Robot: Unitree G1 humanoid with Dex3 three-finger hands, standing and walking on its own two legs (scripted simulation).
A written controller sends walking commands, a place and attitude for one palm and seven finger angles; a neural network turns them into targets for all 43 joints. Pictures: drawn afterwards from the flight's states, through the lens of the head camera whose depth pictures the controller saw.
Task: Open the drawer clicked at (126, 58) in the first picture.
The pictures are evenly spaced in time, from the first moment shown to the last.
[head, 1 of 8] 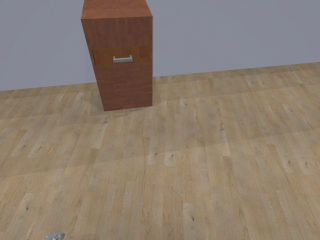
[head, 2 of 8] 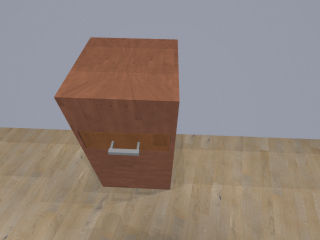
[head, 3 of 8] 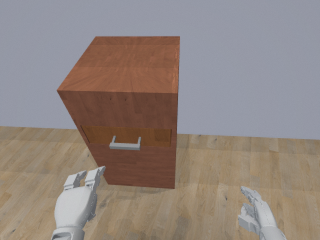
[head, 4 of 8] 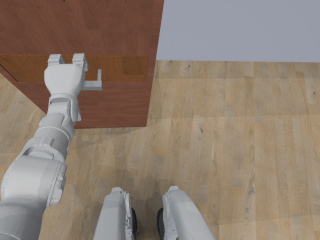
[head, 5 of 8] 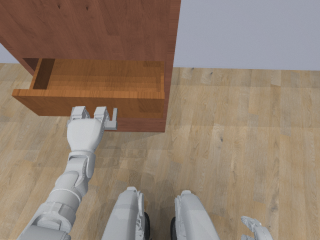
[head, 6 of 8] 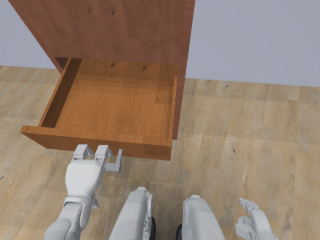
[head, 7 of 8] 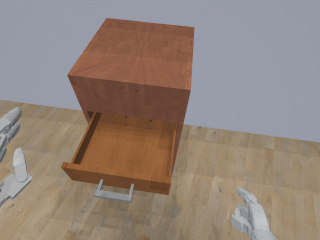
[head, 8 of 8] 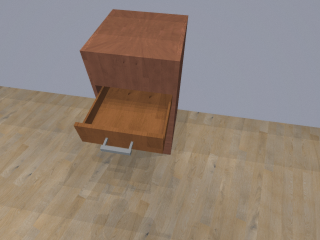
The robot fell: no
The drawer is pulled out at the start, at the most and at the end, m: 0.00 0.26 0.26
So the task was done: yes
